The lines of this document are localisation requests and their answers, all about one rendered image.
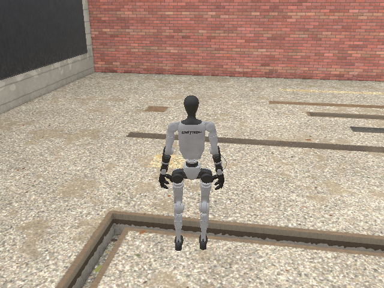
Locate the left robot forearm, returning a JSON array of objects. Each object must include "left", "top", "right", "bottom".
[{"left": 160, "top": 146, "right": 171, "bottom": 175}]

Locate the robot left hand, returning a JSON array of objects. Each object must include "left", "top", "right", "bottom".
[{"left": 159, "top": 174, "right": 173, "bottom": 189}]

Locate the robot head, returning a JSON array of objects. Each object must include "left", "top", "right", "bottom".
[{"left": 181, "top": 95, "right": 202, "bottom": 125}]

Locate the robot right upper arm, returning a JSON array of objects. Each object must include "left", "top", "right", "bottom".
[{"left": 204, "top": 121, "right": 219, "bottom": 155}]

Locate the right robot forearm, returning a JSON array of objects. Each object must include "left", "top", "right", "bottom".
[{"left": 212, "top": 146, "right": 223, "bottom": 175}]

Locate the robot right hand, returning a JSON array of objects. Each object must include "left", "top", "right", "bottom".
[{"left": 211, "top": 174, "right": 224, "bottom": 190}]

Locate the robot left upper arm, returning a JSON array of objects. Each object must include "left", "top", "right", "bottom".
[{"left": 164, "top": 122, "right": 179, "bottom": 155}]

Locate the right robot shin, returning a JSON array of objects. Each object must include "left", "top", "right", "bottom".
[{"left": 200, "top": 203, "right": 209, "bottom": 242}]

